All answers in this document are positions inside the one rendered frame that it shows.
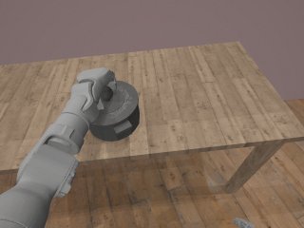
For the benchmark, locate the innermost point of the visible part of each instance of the knob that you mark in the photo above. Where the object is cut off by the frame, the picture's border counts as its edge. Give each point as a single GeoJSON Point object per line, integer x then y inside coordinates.
{"type": "Point", "coordinates": [107, 93]}

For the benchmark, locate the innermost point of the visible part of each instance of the lid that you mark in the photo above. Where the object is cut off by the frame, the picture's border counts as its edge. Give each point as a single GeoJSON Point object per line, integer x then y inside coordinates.
{"type": "Point", "coordinates": [120, 107]}

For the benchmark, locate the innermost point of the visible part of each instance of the right robot hand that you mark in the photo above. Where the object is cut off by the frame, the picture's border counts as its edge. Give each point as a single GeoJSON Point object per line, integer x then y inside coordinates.
{"type": "Point", "coordinates": [241, 223]}

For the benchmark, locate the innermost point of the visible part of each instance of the table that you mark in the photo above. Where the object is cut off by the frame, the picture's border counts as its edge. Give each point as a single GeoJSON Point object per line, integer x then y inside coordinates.
{"type": "Point", "coordinates": [191, 100]}

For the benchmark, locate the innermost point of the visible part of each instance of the left robot forearm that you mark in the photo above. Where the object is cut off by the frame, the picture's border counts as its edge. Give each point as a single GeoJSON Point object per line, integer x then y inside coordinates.
{"type": "Point", "coordinates": [68, 132]}

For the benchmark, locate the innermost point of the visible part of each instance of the left robot upper arm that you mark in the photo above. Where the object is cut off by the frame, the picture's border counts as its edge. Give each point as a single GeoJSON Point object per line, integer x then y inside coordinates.
{"type": "Point", "coordinates": [49, 174]}

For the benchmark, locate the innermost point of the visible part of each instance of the left robot hand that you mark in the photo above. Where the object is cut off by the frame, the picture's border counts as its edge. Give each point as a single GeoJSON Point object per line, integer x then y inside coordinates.
{"type": "Point", "coordinates": [104, 76]}

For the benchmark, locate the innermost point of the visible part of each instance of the pot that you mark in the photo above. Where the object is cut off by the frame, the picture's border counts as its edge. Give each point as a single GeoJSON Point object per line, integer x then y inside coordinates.
{"type": "Point", "coordinates": [118, 131]}

